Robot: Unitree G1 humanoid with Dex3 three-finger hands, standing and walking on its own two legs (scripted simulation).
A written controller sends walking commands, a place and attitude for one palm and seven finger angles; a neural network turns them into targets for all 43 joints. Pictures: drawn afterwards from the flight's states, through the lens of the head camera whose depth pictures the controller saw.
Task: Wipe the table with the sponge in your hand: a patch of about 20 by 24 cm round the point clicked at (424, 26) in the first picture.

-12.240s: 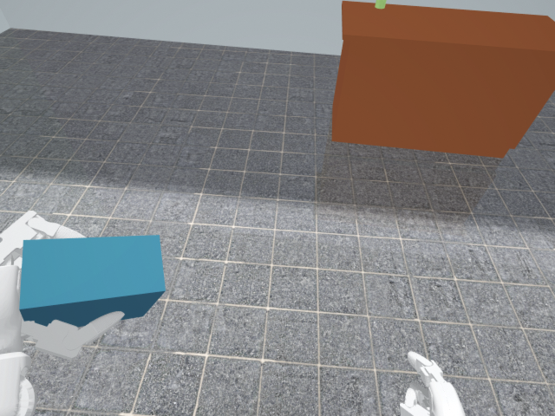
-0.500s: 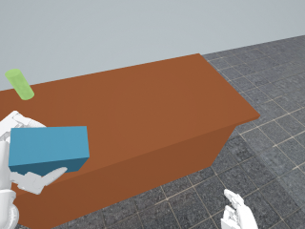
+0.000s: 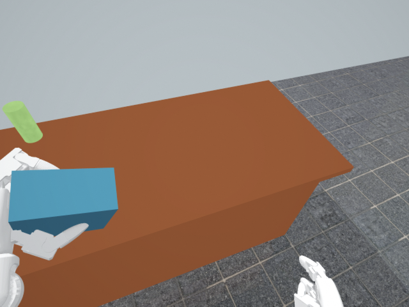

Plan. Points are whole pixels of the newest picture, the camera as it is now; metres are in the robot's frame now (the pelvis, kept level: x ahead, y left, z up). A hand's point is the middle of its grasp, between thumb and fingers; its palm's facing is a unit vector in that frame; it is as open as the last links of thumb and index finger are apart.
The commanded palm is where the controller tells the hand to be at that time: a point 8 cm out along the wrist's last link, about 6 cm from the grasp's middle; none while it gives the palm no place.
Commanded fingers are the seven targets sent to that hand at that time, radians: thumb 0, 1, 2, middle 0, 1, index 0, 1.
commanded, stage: shuffle to correct the standing spot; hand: left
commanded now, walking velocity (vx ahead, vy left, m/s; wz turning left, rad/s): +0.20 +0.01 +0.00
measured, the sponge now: (80, 203) +0.23 +0.21 +0.14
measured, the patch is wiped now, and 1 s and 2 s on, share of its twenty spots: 0.00 0.00 0.00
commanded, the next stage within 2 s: come to a stop and stand still in 0.42 s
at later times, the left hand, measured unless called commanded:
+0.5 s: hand (67, 175) +0.26 +0.24 +0.17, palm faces +0.39 -0.83 -0.41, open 10.5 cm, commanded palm +0.21 +0.28 +0.18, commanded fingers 0.00 0.10 1.30 -1.20 -1.60 -1.20 -1.60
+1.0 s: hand (56, 157) +0.30 +0.27 +0.16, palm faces +0.32 -0.86 -0.41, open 10.5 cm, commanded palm +0.25 +0.31 +0.18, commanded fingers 0.00 0.10 1.30 -1.20 -1.60 -1.20 -1.60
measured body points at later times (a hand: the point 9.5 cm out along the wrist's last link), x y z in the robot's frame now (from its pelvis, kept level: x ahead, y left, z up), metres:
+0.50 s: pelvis +0.06 +0.00 +0.00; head +0.07 -0.01 +0.45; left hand +0.24 +0.28 +0.19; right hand +0.23 -0.23 -0.10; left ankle +0.04 +0.11 -0.67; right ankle +0.08 -0.10 -0.73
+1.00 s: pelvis +0.09 +0.03 +0.01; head +0.11 +0.05 +0.46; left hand +0.27 +0.32 +0.19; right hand +0.29 -0.16 -0.06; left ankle +0.15 +0.16 -0.73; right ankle +0.08 -0.10 -0.73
